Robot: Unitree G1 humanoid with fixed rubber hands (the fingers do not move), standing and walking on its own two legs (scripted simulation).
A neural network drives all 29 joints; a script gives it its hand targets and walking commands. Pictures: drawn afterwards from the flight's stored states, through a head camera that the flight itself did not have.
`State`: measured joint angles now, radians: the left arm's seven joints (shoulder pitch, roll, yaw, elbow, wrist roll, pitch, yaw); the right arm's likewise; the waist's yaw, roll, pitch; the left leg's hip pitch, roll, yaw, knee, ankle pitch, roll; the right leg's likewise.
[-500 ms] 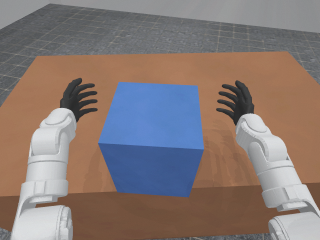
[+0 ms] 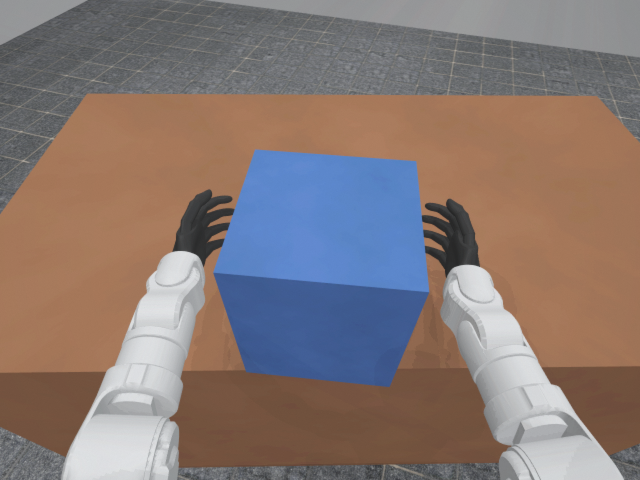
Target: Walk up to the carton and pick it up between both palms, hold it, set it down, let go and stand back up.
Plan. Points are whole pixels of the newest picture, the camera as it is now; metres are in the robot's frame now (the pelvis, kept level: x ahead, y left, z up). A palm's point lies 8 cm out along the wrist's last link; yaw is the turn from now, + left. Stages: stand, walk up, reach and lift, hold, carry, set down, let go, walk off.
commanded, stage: reach and lift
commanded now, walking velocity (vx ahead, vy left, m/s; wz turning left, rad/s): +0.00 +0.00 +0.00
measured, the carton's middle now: (325, 273) +0.38 +0.04 +0.04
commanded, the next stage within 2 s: none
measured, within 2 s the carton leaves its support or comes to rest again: leaves its support in 1.96 s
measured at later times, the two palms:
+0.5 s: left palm (210, 254) +0.38 +0.20 +0.07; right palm (446, 261) +0.38 -0.11 +0.08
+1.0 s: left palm (209, 252) +0.37 +0.20 +0.08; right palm (446, 260) +0.38 -0.11 +0.09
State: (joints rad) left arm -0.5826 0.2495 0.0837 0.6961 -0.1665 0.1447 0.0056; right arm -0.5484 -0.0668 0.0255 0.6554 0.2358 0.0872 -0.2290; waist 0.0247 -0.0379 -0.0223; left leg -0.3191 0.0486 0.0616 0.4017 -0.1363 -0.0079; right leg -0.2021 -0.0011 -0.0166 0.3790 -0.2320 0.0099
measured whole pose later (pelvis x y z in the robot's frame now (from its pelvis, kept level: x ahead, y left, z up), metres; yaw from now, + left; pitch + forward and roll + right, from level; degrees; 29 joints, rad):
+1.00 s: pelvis +0.00 +0.01 +0.00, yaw +0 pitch +0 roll -1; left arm -0.56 0.01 0.31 0.60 0.18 0.12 -0.02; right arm -0.57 0.07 -0.16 0.74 -0.02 -0.07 -0.20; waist 0.03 -0.05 0.04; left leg -0.22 0.04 0.08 0.35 -0.13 0.01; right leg -0.09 -0.01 0.00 0.29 -0.20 0.02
